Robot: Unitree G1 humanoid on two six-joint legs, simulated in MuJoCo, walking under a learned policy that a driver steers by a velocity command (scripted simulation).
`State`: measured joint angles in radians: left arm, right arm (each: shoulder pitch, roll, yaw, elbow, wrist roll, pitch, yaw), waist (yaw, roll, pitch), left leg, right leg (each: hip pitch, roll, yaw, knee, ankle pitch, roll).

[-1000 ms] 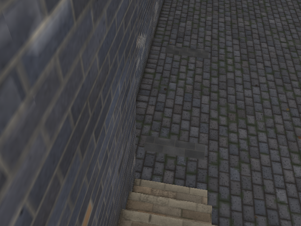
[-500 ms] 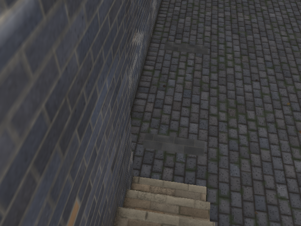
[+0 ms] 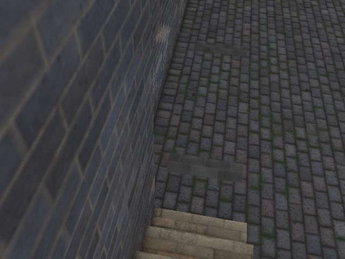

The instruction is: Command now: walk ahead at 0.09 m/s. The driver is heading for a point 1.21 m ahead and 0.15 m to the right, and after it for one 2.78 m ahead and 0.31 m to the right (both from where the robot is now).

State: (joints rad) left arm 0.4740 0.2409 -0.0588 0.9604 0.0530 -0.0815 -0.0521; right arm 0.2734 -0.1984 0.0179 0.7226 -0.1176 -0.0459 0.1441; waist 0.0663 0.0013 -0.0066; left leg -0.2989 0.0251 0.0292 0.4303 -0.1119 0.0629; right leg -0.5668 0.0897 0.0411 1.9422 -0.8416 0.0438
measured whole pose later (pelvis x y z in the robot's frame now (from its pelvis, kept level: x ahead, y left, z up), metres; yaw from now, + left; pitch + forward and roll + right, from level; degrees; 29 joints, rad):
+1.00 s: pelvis +0.13 -0.08 -0.08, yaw +2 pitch +3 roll +0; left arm 0.59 0.16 -0.10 1.14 0.10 -0.16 0.06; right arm 0.23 -0.12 0.02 0.81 -0.14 -0.02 0.12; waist 0.07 -0.03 -0.02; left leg -1.07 0.05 -0.07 1.37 0.34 0.04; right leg -0.40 0.05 -0.08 1.04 -0.68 -0.10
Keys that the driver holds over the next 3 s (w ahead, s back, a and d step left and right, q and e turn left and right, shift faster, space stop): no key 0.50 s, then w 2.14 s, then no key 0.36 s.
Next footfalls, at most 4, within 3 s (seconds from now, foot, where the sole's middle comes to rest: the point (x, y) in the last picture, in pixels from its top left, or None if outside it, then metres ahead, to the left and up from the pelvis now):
0.20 right None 0.09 -0.15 -0.78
1.22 left None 0.32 0.06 -0.99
1.66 right None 0.54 -0.18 -1.19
2.16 left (182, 253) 0.77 -0.02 -1.40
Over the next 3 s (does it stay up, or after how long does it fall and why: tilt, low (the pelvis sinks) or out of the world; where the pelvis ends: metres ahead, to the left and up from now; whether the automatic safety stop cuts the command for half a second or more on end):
stays up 1.16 -0.16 -0.97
